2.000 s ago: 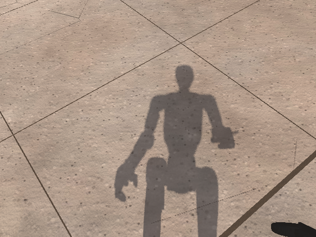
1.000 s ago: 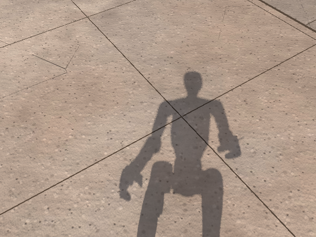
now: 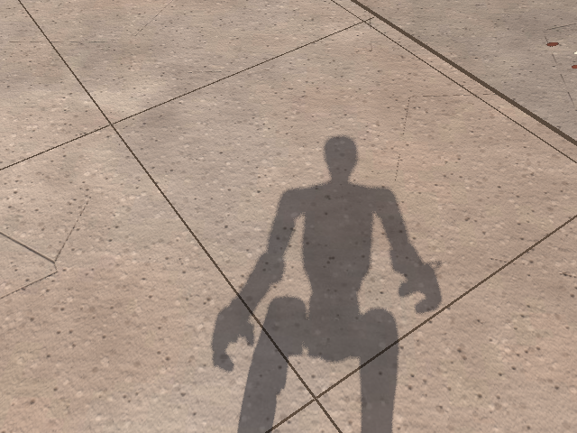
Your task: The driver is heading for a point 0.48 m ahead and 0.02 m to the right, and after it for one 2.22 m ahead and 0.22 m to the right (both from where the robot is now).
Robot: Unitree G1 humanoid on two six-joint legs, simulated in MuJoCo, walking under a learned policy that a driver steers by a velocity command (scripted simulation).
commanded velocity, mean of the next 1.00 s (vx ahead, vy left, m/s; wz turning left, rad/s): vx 0.50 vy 0.00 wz -0.22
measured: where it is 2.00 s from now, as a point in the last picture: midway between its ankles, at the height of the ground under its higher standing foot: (372, 223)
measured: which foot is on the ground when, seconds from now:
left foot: up 0.00-0.18, down 0.20-0.78, up 0.80-1.00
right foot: down 0.00-0.20, up 0.22-0.74, down 0.76-1.00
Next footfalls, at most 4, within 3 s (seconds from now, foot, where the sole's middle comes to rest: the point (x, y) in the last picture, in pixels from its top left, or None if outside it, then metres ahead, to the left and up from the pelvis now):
0.20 left None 0.29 0.16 -0.79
0.76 right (358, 395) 0.59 -0.08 -0.79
1.26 left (308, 273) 0.93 0.05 -0.79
1.80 right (417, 219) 1.14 -0.27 -0.79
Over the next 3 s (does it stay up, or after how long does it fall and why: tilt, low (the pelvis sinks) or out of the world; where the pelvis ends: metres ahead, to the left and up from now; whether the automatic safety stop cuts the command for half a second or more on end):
stays up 1.64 -0.33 -0.01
